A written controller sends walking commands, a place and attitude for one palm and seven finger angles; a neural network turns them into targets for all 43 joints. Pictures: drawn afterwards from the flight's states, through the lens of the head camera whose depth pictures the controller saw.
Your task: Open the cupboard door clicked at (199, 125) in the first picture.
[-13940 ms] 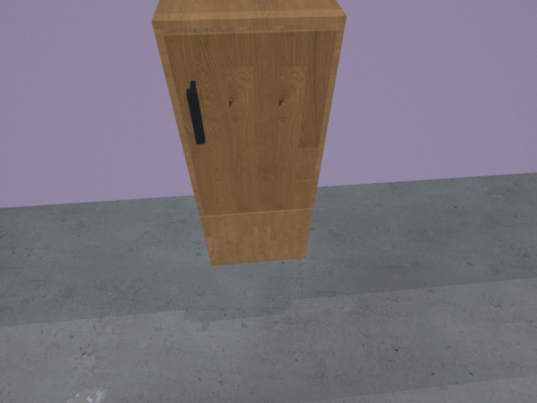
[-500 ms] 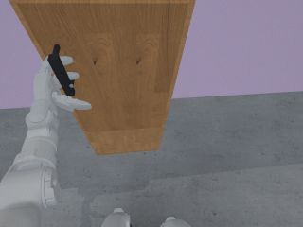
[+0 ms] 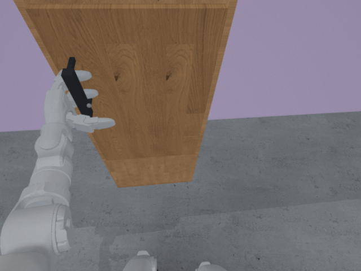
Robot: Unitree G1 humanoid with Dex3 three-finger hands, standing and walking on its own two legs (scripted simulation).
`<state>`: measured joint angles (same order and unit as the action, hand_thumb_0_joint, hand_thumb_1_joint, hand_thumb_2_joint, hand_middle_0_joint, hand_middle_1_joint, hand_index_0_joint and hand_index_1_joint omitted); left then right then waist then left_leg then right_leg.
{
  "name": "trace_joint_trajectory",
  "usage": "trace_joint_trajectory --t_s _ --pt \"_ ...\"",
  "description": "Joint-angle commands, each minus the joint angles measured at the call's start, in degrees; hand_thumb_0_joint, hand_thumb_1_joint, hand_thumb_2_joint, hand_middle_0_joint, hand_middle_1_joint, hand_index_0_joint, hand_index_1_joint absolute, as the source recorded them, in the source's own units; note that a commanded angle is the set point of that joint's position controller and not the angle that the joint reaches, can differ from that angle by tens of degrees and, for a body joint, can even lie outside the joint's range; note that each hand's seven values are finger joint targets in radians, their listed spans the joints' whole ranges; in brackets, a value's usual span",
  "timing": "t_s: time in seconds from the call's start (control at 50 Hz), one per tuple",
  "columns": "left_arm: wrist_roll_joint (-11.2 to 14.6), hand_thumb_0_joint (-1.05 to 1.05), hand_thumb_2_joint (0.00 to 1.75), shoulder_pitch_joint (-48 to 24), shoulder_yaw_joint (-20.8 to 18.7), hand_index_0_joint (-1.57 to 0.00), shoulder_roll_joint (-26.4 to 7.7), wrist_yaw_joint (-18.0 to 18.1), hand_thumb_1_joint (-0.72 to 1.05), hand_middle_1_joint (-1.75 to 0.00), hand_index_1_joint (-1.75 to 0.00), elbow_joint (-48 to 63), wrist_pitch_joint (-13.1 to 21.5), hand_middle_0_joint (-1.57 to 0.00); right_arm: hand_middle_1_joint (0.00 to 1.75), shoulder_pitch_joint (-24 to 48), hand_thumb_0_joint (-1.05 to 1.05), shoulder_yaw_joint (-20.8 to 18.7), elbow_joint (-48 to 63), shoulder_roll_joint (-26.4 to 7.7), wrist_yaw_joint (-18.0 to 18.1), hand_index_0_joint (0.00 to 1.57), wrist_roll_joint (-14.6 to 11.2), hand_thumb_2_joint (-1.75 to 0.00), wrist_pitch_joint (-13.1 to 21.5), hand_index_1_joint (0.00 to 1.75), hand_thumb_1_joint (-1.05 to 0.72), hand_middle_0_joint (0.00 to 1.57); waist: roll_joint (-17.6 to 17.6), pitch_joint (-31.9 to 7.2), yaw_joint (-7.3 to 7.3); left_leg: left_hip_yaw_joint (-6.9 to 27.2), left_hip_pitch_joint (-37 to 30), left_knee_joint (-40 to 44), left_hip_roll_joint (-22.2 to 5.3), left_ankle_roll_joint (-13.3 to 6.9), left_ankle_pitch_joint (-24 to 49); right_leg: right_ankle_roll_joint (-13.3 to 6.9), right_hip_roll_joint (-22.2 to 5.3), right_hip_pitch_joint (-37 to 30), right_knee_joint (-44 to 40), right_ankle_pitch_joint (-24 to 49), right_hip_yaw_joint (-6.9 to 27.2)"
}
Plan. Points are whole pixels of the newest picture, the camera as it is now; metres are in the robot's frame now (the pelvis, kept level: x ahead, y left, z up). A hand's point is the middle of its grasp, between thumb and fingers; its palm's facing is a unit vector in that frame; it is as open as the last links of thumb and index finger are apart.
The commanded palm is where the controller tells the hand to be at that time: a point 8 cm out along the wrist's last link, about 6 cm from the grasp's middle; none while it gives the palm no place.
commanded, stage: close the thumb around the handle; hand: left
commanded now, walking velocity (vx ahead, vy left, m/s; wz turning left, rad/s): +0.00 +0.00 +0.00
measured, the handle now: (80, 89) +0.51 +0.23 +0.08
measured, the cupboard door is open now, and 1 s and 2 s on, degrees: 0 14 46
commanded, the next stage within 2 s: pull the door open along its arc in 0.50 s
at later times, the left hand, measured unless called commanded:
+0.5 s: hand (89, 107) +0.45 +0.20 +0.08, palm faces +0.11 -0.99 -0.01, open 5.6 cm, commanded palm +0.42 +0.23 +0.09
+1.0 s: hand (92, 135) +0.38 +0.18 +0.08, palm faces +0.05 -1.00 +0.00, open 6.0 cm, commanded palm +0.32 +0.22 +0.09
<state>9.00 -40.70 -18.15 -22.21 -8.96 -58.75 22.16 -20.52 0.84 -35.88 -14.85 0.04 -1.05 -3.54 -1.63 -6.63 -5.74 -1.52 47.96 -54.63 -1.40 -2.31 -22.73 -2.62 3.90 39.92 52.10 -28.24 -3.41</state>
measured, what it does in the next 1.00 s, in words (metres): stands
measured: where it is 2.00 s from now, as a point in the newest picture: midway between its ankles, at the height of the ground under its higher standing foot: outside the picture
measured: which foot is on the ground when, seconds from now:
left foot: down 0.00-1.00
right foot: down 0.00-1.00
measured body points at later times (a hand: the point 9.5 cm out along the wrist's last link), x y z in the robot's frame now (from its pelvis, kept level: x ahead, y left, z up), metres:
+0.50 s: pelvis +0.00 +0.00 +0.00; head +0.08 +0.01 +0.44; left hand +0.44 +0.25 +0.08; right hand +0.04 -0.26 -0.12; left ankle +0.03 +0.09 -0.68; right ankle -0.03 -0.09 -0.68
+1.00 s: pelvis +0.01 +0.00 +0.01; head +0.06 +0.00 +0.46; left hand +0.37 +0.23 +0.08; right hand +0.10 -0.26 -0.10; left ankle +0.03 +0.09 -0.68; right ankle -0.03 -0.09 -0.68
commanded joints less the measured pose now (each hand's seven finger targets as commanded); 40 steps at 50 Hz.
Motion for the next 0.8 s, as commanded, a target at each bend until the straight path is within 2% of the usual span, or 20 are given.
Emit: trace_joint_trajectory --t_s 0.0,0.02,0.04,0.1,0.12,0.16,0.18,0.2,0.28,0.38,0.4,0.46,0.48,0.52,0.54,0.58,0.62,0.68,0.74,0.78 --pt "0.42 0.00 0.56 -24.18 -0.04 -0.34 -9.93 -0.13 0.12 -1.27 -1.27 13.94 4.71 -0.34 0.30 -5.72 0.00 -3.34 4.24 -9.37 0.51 0.20 -0.14 -0.90 1.18 0.30 -0.90 0.20 -4.18 -23.48 -0.78 4.84 -27.45 4.21 0.35 0.14 21.34 1.37 0.37 1.11 -6.56 23.49 2.46" --pt "0.32 0.00 0.59 -22.92 -0.38 -0.35 -10.34 -0.05 0.17 -1.27 -1.27 13.38 4.57 -0.35 0.30 -5.68 0.00 -3.40 4.32 -9.52 0.51 0.20 -0.15 -0.90 1.17 0.30 -0.90 0.20 -3.81 -23.08 -0.50 4.74 -26.73 4.24 0.39 0.18 21.04 1.36 0.34 0.79 -6.70 23.36 2.54" --pt "0.35 0.00 0.61 -24.21 -0.16 -0.35 -10.25 0.02 0.23 -1.28 -1.28 13.62 4.73 -0.35 0.30 -5.82 0.00 -3.30 4.24 -9.57 0.50 0.20 -0.03 -0.90 1.25 0.30 -0.90 0.20 -3.52 -22.64 -1.07 4.79 -26.51 4.08 0.44 0.01 21.23 1.33 0.35 0.89 -6.56 23.63 2.55" --pt "0.08 0.00 0.68 -25.22 0.42 -0.36 -9.98 0.09 0.40 -1.30 -1.30 12.79 4.63 -0.36 0.30 -5.49 0.00 -3.26 4.14 -9.53 0.52 0.20 -0.15 -0.90 1.25 0.30 -0.90 0.20 -3.30 -21.40 -1.22 4.88 -25.49 4.55 0.45 0.10 18.61 1.46 0.29 1.46 -6.95 21.74 2.64" --pt "-0.04 0.00 0.71 -25.70 0.99 -0.37 -9.30 0.09 0.45 -1.30 -1.30 12.99 4.68 -0.37 0.30 -5.72 0.00 -3.39 4.01 -9.52 0.60 0.20 -0.14 -0.90 1.24 0.30 -0.90 0.20 -3.01 -21.94 -1.63 4.96 -26.21 4.52 0.33 0.07 19.02 1.44 0.31 1.80 -6.95 21.77 2.50" --pt "-0.22 0.00 0.76 -25.62 0.33 -0.38 -10.02 0.35 0.56 -1.31 -1.31 14.39 5.27 -0.38 0.30 -5.87 0.00 -3.51 3.85 -9.57 0.52 0.20 -0.02 -0.90 1.34 0.30 -0.90 0.20 -4.70 -24.06 -0.96 5.25 -28.15 4.27 0.23 0.30 21.40 1.21 0.31 1.79 -6.31 22.71 2.33" --pt "0.03 0.00 0.78 -23.83 0.84 -0.38 -8.79 0.30 0.62 -1.32 -1.32 13.76 5.05 -0.38 0.30 -5.65 0.00 -3.51 4.05 -9.40 0.40 0.20 -0.07 -0.90 1.37 0.30 -0.90 0.20 -4.79 -23.67 -0.78 5.00 -28.09 4.29 0.40 0.27 20.84 1.26 0.34 1.85 -6.72 22.36 2.39" --pt "-0.02 0.00 0.80 -24.25 0.75 -0.38 -9.22 0.34 0.68 -1.33 -1.33 13.02 4.92 -0.38 0.30 -5.79 0.00 -3.39 3.83 -9.55 0.44 0.20 -0.04 -0.90 1.30 0.30 -0.90 0.20 -3.38 -22.44 -1.15 5.16 -27.26 4.55 0.25 0.27 20.15 1.26 0.37 1.88 -6.87 21.92 2.21" --pt "-0.14 0.00 0.90 -25.40 0.83 -0.40 -9.35 0.47 0.90 -1.35 -1.35 12.76 5.05 -0.40 0.30 -5.92 0.00 -3.51 3.49 -9.64 0.52 0.20 -0.01 -0.90 1.33 0.30 -0.90 0.20 -3.63 -22.36 -1.33 5.36 -27.22 4.50 0.22 0.26 19.74 1.28 0.37 2.42 -6.80 21.48 2.32" --pt "-0.11 0.00 0.90 -23.77 1.78 -0.40 -8.13 0.66 0.90 -1.35 -1.35 15.94 5.54 -0.40 0.30 -5.73 0.00 -3.75 3.82 -9.54 0.13 0.20 0.03 -0.90 1.36 0.30 -0.90 0.20 -5.37 -24.93 -0.85 5.47 -29.84 4.25 0.12 0.48 23.30 1.09 0.48 1.99 -6.25 23.44 2.09" --pt "0.08 0.00 0.90 -23.34 2.81 -0.40 -6.59 0.52 0.90 -1.35 -1.35 16.26 5.47 -0.40 0.30 -5.56 0.00 -3.74 3.85 -9.31 0.05 0.20 -0.03 -0.90 1.43 0.30 -0.90 0.20 -4.90 -24.43 -0.97 5.44 -29.94 4.32 0.11 0.50 23.14 1.13 0.51 2.11 -6.45 23.38 1.92" --pt "0.04 0.00 0.90 -23.95 2.35 -0.40 -7.23 1.11 0.90 -1.35 -1.35 16.55 5.56 -0.40 0.30 -5.41 0.00 -3.79 3.75 -9.57 0.02 0.20 -0.05 -0.90 1.52 0.30 -0.90 0.20 -3.72 -23.49 -1.22 5.57 -29.44 4.49 0.09 0.40 22.14 1.19 0.61 2.35 -6.64 22.85 1.95" --pt "0.15 0.00 0.90 -22.73 1.43 -0.40 -8.00 1.20 0.90 -1.35 -1.35 15.97 5.49 -0.40 0.30 -5.43 0.00 -3.82 3.67 -9.55 0.07 0.20 -0.01 -0.90 1.49 0.30 -0.90 0.20 -3.06 -23.05 -0.74 5.39 -28.64 4.56 0.23 0.33 21.61 1.18 0.58 1.53 -6.83 22.95 2.09" --pt "-0.06 0.00 0.90 -24.01 3.11 -0.40 -6.58 1.04 0.90 -1.35 -1.35 16.16 5.46 -0.40 0.30 -5.00 0.00 -3.62 3.77 -9.39 0.13 0.20 -0.18 -0.90 1.56 0.30 -0.90 0.20 -3.61 -21.70 -1.40 5.24 -28.17 4.86 0.28 0.31 19.96 1.24 0.49 2.29 -7.15 21.86 2.08" --pt "-0.07 0.00 0.90 -25.39 2.48 -0.40 -7.45 1.20 0.90 -1.35 -1.35 16.14 5.70 -0.40 0.30 -5.18 0.00 -3.64 3.56 -9.49 0.21 0.20 -0.02 -0.90 1.65 0.30 -0.90 0.20 -3.58 -21.43 -1.57 5.41 -28.02 4.61 0.37 0.20 19.88 1.12 0.44 2.36 -7.05 21.80 2.23" --pt "-0.40 0.00 0.90 -24.77 1.90 -0.40 -8.36 1.21 0.90 -1.35 -1.35 15.61 5.97 -0.40 0.30 -5.02 0.00 -3.59 3.41 -9.49 0.28 0.20 -0.04 -0.90 1.66 0.30 -0.90 0.20 -5.11 -21.97 -0.99 5.51 -28.47 4.94 0.34 0.46 19.90 1.02 0.35 2.29 -6.99 21.42 2.23" --pt "-0.80 0.00 0.90 -21.24 -2.17 -0.40 -13.37 1.00 0.90 -1.35 -1.35 14.49 5.98 -0.40 0.30 -5.18 0.00 -3.45 3.89 -9.99 0.51 0.20 -0.03 -0.90 1.30 0.30 -0.90 0.20 -4.41 -22.74 0.50 5.35 -27.49 5.18 0.39 0.49 20.68 0.89 0.31 0.41 -6.64 22.11 2.34" --pt "0.50 0.00 0.90 -15.88 -0.67 -0.40 -10.50 -0.49 0.90 -1.35 -1.35 17.41 5.74 -0.40 0.30 -4.11 0.00 -3.30 5.63 -9.32 0.35 0.20 -0.32 -0.90 1.18 0.30 -0.90 0.20 -4.15 -24.12 1.34 4.32 -27.70 5.23 0.60 0.22 22.67 1.17 0.31 -2.27 -6.75 25.22 2.56" --pt "2.06 0.00 0.90 -9.16 -1.19 -0.40 -10.02 -1.19 0.90 -1.35 -1.35 21.01 4.89 -0.40 0.30 -3.29 0.00 -3.43 7.29 -9.30 0.25 0.20 -0.58 -0.90 1.26 0.30 -0.90 0.20 -1.69 -24.06 2.29 3.59 -26.65 5.53 0.81 -0.12 23.33 1.23 0.41 -5.47 -7.07 27.76 2.68" --pt "2.99 0.00 0.90 -3.54 -0.61 -0.40 -8.76 -1.29 0.90 -1.35 -1.35 25.55 4.25 -0.40 0.30 -2.31 0.00 -3.44 8.46 -8.94 0.03 0.20 -0.95 -0.90 1.48 0.30 -0.90 0.20 -2.64 -24.03 3.34 3.08 -26.90 6.12 0.82 -0.02 24.56 1.36 0.34 -6.99 -7.17 29.74 2.70"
